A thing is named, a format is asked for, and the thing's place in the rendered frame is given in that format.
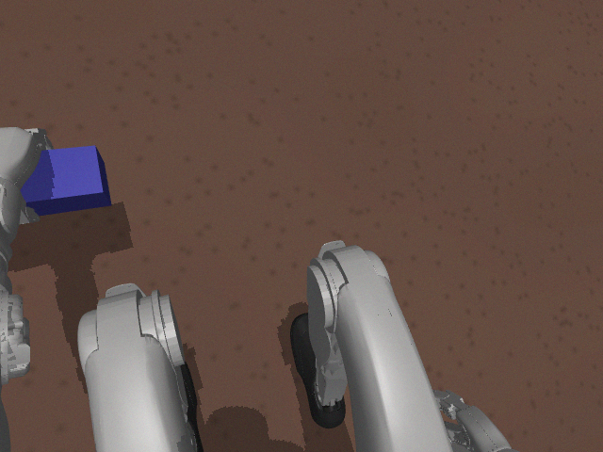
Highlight right robot foot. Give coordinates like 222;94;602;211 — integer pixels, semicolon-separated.
290;313;346;428

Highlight left robot arm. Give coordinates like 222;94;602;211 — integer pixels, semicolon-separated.
0;177;30;452

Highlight left robot hand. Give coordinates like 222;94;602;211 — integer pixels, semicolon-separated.
0;127;54;224

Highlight carton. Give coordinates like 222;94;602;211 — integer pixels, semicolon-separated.
20;146;111;216

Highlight left robot foot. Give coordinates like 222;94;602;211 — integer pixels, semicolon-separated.
180;361;204;452

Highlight right robot hand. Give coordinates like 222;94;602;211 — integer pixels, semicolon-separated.
433;390;512;452

